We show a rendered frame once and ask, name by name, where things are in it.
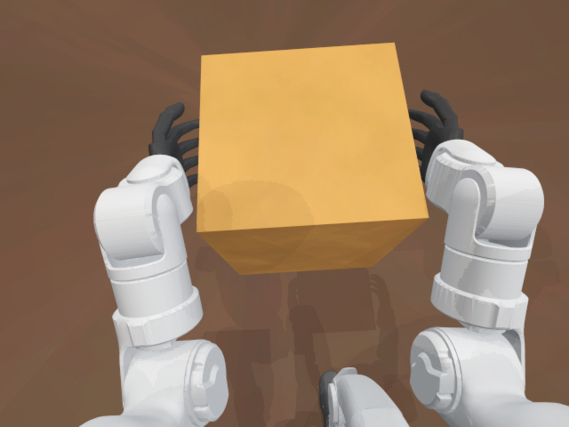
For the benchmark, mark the right robot shin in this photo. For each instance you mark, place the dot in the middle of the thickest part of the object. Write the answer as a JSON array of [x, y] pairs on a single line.
[[344, 371]]

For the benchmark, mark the robot right forearm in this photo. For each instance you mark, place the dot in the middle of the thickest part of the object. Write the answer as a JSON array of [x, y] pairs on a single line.
[[493, 212]]

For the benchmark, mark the right robot thigh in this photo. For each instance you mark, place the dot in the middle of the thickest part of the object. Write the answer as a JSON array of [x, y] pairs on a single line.
[[358, 401]]

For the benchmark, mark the carton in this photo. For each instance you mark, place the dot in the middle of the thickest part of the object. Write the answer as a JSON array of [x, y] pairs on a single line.
[[306, 158]]

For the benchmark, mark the robot right upper arm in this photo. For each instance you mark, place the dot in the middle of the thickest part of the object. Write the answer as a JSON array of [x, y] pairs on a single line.
[[476, 380]]

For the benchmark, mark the robot left hand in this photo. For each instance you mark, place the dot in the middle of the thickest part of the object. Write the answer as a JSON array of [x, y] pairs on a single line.
[[164, 139]]

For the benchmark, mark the robot left forearm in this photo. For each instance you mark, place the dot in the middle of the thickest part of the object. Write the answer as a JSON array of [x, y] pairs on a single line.
[[138, 228]]

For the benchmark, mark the robot right hand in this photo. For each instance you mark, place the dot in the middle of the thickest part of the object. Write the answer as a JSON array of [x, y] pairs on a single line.
[[442, 130]]

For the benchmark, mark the robot left upper arm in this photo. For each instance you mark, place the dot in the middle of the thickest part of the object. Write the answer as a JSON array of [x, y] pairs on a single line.
[[184, 385]]

